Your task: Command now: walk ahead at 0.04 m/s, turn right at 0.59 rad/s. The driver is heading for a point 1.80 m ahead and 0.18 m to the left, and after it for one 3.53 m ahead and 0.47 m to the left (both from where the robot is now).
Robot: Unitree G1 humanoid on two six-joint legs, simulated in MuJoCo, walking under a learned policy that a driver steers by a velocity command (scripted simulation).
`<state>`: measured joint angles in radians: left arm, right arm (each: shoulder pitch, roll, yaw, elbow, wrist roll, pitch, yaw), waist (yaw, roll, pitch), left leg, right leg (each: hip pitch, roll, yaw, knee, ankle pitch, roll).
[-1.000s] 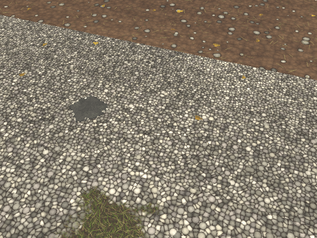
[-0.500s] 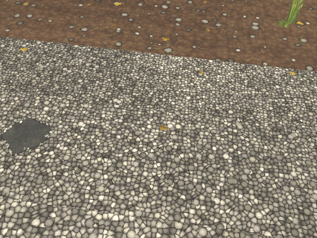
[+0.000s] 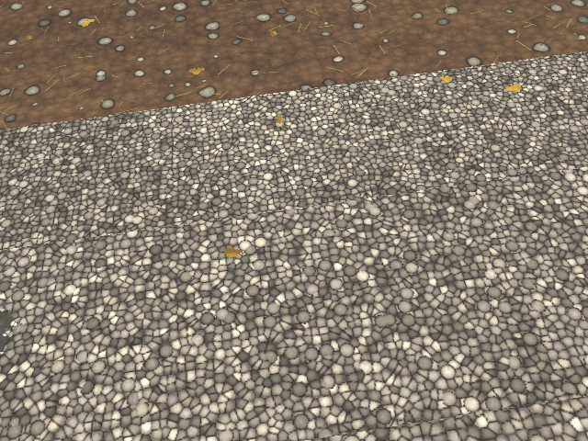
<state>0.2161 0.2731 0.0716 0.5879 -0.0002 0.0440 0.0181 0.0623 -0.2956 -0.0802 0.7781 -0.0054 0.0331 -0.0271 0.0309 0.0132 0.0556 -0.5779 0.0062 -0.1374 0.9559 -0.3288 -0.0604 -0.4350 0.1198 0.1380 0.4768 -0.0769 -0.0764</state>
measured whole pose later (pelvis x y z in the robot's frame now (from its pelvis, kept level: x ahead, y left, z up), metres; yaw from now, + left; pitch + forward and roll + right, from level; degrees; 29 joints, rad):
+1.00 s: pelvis +0.01 +0.04 +0.00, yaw -8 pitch -2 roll +0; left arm 0.27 0.22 0.03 0.84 0.00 0.02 0.03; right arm 0.20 -0.24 -0.03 0.89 -0.01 0.02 -0.01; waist -0.02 0.00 0.05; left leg -0.23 0.00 -0.04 0.55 -0.28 -0.02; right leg -0.18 0.02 0.10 0.54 -0.32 0.02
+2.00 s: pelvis +0.25 +0.01 -0.02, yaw -7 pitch +1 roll +0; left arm -0.01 0.24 0.04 0.81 -0.02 -0.12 -0.05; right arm 0.50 -0.23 -0.03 1.07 0.01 -0.06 -0.01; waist -0.06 0.02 0.03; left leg -0.04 -0.01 -0.06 0.74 -0.48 0.04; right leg -0.46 0.02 -0.03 0.63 -0.26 -0.05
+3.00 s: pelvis +0.82 +0.08 -0.18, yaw +17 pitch +2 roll +2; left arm 0.13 0.26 0.05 0.70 -0.01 -0.09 -0.03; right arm 0.33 -0.26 -0.06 0.87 0.01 -0.03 -0.01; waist -0.05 -0.01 -0.04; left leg -0.08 -0.08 -0.08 0.52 -0.47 0.04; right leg -0.52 -0.02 -0.01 0.61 -0.11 -0.07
